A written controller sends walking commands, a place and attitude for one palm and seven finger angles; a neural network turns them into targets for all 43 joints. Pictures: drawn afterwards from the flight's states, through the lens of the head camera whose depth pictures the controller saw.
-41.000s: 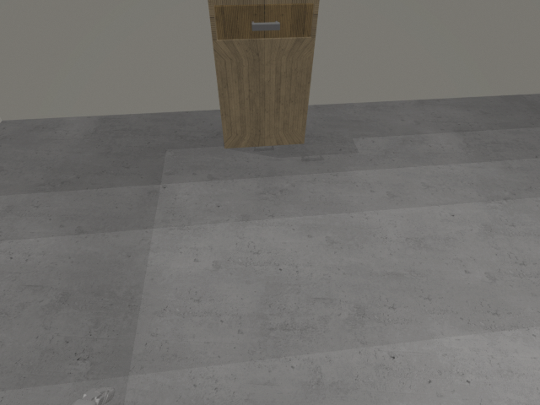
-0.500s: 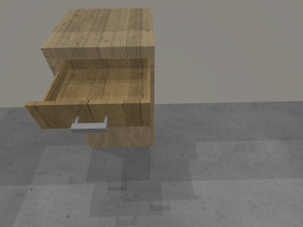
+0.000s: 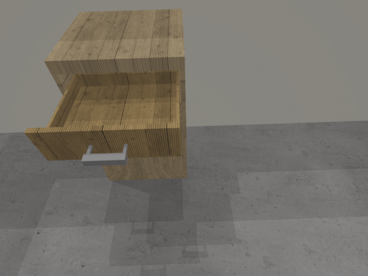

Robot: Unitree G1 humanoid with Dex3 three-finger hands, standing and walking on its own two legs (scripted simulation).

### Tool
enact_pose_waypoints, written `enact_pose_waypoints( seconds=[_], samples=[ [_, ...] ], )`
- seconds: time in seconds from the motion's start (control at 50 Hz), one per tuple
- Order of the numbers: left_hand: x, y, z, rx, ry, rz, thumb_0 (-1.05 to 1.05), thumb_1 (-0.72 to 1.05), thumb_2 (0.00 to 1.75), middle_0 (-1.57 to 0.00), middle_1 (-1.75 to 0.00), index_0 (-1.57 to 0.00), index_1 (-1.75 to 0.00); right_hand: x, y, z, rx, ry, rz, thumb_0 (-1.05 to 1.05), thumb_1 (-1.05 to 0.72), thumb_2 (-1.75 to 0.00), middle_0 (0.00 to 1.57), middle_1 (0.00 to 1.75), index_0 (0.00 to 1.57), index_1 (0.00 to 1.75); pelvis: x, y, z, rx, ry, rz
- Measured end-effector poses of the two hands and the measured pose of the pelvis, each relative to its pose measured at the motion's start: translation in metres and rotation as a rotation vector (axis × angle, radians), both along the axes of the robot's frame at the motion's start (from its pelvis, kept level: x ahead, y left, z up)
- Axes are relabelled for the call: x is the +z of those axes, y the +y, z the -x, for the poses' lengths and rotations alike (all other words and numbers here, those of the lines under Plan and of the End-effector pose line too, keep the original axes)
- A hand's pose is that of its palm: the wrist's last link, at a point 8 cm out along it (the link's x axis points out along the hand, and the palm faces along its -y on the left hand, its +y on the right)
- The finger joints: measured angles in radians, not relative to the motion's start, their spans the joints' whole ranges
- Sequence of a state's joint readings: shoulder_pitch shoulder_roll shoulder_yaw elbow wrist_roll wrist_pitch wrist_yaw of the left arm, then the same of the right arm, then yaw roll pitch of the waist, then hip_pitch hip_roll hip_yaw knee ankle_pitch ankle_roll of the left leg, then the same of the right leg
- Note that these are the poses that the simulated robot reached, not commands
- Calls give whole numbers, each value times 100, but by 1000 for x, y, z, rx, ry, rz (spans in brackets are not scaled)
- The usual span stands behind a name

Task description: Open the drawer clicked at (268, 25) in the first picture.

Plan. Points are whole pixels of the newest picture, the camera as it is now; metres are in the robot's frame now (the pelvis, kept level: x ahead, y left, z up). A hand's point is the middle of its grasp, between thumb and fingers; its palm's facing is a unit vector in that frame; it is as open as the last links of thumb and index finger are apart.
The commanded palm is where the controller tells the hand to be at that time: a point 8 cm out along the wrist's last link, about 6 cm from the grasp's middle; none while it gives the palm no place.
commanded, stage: look to check the result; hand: left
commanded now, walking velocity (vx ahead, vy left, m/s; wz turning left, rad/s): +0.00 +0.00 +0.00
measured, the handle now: (106, 153) +0.46 +0.26 -0.06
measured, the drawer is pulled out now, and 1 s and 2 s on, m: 0.29 0.29 0.29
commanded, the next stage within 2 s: stand and wait in 0.02 s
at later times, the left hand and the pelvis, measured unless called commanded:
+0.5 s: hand out of the picture -0.01 +0.14 -0.17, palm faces +0.05 -0.98 -0.19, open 7.3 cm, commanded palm none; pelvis +0.01 -0.02 +0.00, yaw +0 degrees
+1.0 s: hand out of the picture +0.00 +0.15 -0.17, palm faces +0.05 -0.98 -0.18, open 7.3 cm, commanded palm none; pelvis +0.02 -0.01 +0.00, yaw +0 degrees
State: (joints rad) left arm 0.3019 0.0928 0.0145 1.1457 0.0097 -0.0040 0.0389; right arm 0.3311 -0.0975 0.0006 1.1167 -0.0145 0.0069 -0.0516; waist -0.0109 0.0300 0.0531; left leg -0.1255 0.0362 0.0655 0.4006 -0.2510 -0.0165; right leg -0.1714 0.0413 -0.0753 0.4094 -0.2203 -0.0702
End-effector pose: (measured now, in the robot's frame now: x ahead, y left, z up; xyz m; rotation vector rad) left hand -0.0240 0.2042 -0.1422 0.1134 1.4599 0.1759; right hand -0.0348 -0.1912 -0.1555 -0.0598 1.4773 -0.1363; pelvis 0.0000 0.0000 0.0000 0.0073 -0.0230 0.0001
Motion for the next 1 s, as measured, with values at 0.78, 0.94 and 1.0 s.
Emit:
enact_pose_waypoints(
  seconds=[0.78, 0.94, 1.0],
  samples=[
    [-1, -12, -18, 3, -1, -6, 0, 92, 90, -20, -30, -20, -30, 3, -23, -15, 0, 19, 27, 0, -91, -90, 19, 30, 20, 30, 0, -16, -16, 4, 0, 7],
    [-2, -8, -20, -2, -4, -1, 0, 92, 90, -20, -30, -20, -30, 4, -19, -13, -6, 19, 32, 0, -91, -90, 19, 30, 20, 30, 1, -12, -17, 0, 0, 7],
    [-2, -6, -20, -4, -4, 1, 0, 92, 90, -20, -30, -20, -30, 5, -17, -12, -7, 21, 31, 0, -91, -90, 19, 30, 20, 30, 1, -10, -17, 0, -1, 8]
  ],
)
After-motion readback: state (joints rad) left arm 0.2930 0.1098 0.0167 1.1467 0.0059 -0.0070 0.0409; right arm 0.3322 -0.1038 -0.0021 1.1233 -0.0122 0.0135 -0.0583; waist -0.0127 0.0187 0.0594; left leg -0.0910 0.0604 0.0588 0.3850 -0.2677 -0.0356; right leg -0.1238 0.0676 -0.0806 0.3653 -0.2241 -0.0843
